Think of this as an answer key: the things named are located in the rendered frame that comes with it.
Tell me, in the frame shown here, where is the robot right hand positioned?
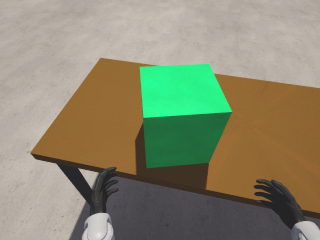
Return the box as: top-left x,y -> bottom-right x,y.
254,179 -> 307,230

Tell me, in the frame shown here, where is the right robot forearm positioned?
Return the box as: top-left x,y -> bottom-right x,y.
291,221 -> 320,240

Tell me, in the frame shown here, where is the left robot forearm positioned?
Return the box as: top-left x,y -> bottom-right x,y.
82,213 -> 115,240

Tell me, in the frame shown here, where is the robot left hand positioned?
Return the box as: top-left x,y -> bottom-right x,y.
89,167 -> 119,216

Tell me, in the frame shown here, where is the table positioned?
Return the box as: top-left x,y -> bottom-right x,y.
30,58 -> 320,219

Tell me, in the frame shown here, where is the carton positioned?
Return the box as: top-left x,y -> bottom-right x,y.
139,64 -> 232,169

